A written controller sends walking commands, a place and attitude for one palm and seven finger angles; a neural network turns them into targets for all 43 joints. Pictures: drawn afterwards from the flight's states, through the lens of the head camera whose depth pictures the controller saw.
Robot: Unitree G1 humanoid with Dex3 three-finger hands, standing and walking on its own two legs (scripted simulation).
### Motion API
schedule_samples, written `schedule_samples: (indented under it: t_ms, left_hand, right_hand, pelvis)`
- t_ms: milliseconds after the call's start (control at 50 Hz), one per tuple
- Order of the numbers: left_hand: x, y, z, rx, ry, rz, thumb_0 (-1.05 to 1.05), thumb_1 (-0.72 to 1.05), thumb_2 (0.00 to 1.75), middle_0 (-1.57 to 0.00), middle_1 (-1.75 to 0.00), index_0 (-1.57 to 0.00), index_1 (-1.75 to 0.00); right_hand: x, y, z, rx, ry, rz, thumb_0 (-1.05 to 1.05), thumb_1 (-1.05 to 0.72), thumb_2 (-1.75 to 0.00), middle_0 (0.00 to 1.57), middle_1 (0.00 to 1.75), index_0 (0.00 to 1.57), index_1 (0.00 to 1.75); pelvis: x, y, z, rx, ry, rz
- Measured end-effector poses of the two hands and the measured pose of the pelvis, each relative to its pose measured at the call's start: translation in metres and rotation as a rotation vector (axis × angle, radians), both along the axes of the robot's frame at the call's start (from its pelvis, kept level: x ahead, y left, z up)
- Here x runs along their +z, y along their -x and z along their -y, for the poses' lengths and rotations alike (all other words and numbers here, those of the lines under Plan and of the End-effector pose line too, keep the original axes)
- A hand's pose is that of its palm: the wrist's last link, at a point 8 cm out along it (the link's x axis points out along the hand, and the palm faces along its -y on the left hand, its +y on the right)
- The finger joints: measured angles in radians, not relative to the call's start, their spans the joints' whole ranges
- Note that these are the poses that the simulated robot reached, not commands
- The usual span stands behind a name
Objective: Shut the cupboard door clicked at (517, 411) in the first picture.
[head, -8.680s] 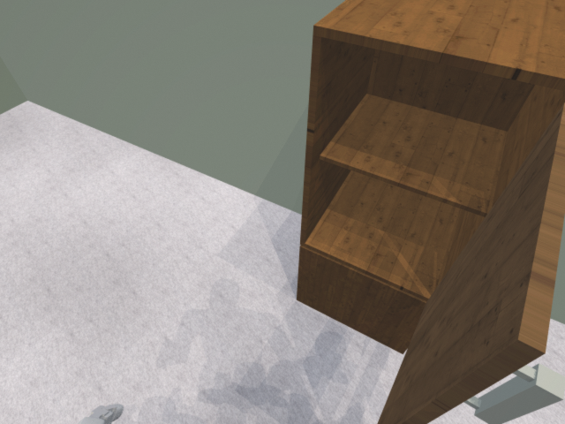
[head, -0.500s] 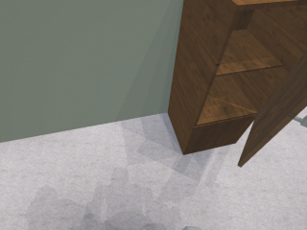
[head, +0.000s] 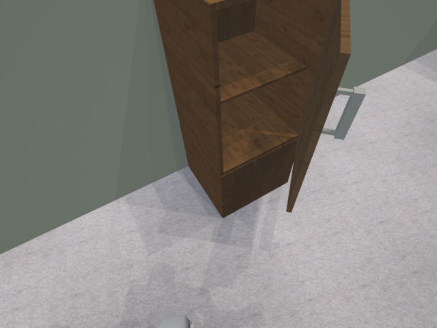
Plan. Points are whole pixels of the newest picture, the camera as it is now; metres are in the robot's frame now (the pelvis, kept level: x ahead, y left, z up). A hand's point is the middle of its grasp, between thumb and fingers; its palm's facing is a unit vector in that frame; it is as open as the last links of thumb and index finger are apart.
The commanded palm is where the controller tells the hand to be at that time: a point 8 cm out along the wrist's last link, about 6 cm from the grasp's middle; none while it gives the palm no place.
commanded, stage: turn to face it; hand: left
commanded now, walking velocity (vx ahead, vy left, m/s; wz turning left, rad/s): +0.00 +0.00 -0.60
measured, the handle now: (339, 113) +0.57 -0.24 +0.05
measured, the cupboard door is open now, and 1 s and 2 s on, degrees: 43 43 43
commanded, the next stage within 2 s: take the last steps up to it in 1.50 s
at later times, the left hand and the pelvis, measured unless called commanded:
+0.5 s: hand out of the picture +0.12 +0.23 -0.17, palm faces -0.27 -0.93 -0.24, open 7.4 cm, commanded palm none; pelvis -0.01 +0.04 +0.00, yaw -19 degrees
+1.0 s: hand (171, 320) +0.16 +0.12 -0.16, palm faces -0.53 -0.81 -0.25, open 7.4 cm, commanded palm none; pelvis -0.02 +0.00 +0.00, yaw -36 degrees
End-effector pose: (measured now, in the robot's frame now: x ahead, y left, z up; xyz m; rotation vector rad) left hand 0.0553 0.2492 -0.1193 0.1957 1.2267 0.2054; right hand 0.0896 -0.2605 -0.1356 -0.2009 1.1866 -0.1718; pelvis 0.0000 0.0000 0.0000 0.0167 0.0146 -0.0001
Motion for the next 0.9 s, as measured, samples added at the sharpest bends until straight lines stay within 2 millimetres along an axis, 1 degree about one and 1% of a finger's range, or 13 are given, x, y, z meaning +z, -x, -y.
schedule_samples:
  t_ms: [120,180,220,300,400,460,500,580,620,680,760,840,900]
  left_hand:
    - [-0.013,0.005,-0.021,-0.029,0.016,-0.049,0.00,0.90,0.90,-0.21,-0.30,-0.20,-0.30]
    - [-0.025,0.000,-0.038,-0.053,0.025,-0.063,0.00,0.90,0.90,-0.21,-0.30,-0.20,-0.30]
    - [-0.029,-0.007,-0.047,-0.075,0.028,-0.068,0.00,0.91,0.90,-0.21,-0.30,-0.20,-0.30]
    - [-0.024,-0.024,-0.058,-0.143,0.029,-0.066,0.00,0.91,0.90,-0.20,-0.30,-0.20,-0.30]
    - [-0.019,-0.047,-0.056,-0.220,0.021,-0.066,0.00,0.91,0.90,-0.20,-0.30,-0.19,-0.30]
    - [-0.017,-0.063,-0.044,-0.275,0.018,-0.062,0.00,0.91,0.90,-0.20,-0.30,-0.19,-0.30]
    - [-0.015,-0.076,-0.030,-0.320,0.016,-0.052,0.00,0.91,0.90,-0.20,-0.30,-0.19,-0.30]
    - [-0.013,-0.104,0.008,-0.423,0.008,-0.006,0.00,0.91,0.90,-0.20,-0.30,-0.19,-0.30]
    - [-0.013,-0.117,0.030,-0.475,0.000,0.037,0.00,0.91,0.90,-0.20,-0.30,-0.19,-0.30]
    - [-0.006,-0.127,0.058,-0.530,-0.009,0.087,0.00,0.91,0.90,-0.20,-0.30,-0.19,-0.30]
    - [0.004,-0.127,0.079,-0.561,-0.012,0.098,0.00,0.91,0.90,-0.20,-0.30,-0.20,-0.30]
    - [0.006,-0.124,0.090,-0.599,-0.005,0.076,0.00,0.91,0.90,-0.21,-0.30,-0.20,-0.30]
    - [0.004,-0.123,0.092,-0.622,0.003,0.056,0.00,0.91,0.90,-0.21,-0.30,-0.20,-0.30]
  right_hand:
    - [0.012,-0.007,-0.018,-0.034,0.024,0.066,0.01,-0.90,-0.90,0.20,0.30,0.20,0.30]
    - [0.015,-0.003,-0.030,-0.060,0.047,0.106,0.01,-0.90,-0.90,0.20,0.30,0.20,0.30]
    - [0.019,0.007,-0.037,-0.075,0.056,0.106,0.01,-0.90,-0.90,0.20,0.30,0.20,0.30]
    - [0.025,0.034,-0.048,-0.120,0.058,0.076,0.01,-0.90,-0.90,0.20,0.30,0.20,0.30]
    - [0.022,0.071,-0.055,-0.209,0.042,0.036,0.01,-0.90,-0.90,0.20,0.30,0.20,0.30]
    - [0.016,0.098,-0.055,-0.273,0.023,0.002,0.01,-0.90,-0.90,0.20,0.30,0.20,0.30]
    - [0.010,0.119,-0.053,-0.319,0.009,-0.024,0.01,-0.90,-0.90,0.20,0.30,0.20,0.30]
    - [-0.007,0.163,-0.043,-0.415,-0.024,-0.077,0.01,-0.90,-0.90,0.20,0.30,0.20,0.30]
    - [-0.020,0.186,-0.035,-0.460,-0.041,-0.100,0.01,-0.90,-0.90,0.20,0.30,0.20,0.30]
    - [-0.029,0.212,-0.025,-0.514,-0.052,-0.149,0.01,-0.90,-0.90,0.20,0.30,0.20,0.30]
    - [-0.021,0.222,-0.015,-0.558,-0.049,-0.151,0.01,-0.90,-0.90,0.20,0.30,0.20,0.30]
    - [-0.012,0.219,-0.007,-0.590,-0.038,-0.099,0.01,-0.90,-0.90,0.20,0.30,0.20,0.30]
    - [-0.007,0.213,-0.003,-0.608,-0.025,-0.062,0.01,-0.90,-0.90,0.20,0.30,0.20,0.30]
  pelvis:
    - [-0.003,0.002,-0.019,-0.073,0.014,-0.006]
    - [-0.009,0.002,-0.033,-0.110,0.030,-0.010]
    - [-0.009,0.005,-0.039,-0.139,0.024,0.000]
    - [-0.003,0.006,-0.047,-0.200,0.036,0.011]
    - [0.001,0.007,-0.050,-0.266,0.046,0.012]
    - [0.000,0.009,-0.047,-0.306,0.046,0.010]
    - [-0.002,0.011,-0.043,-0.334,0.044,0.008]
    - [-0.008,0.017,-0.028,-0.392,0.029,0.005]
    - [-0.016,0.020,-0.018,-0.420,0.014,0.003]
    - [-0.018,0.025,-0.009,-0.446,0.024,0.004]
    - [-0.008,0.028,0.000,-0.486,0.010,0.010]
    - [-0.002,0.030,0.005,-0.532,0.000,0.009]
    - [-0.001,0.029,0.005,-0.566,0.001,0.007]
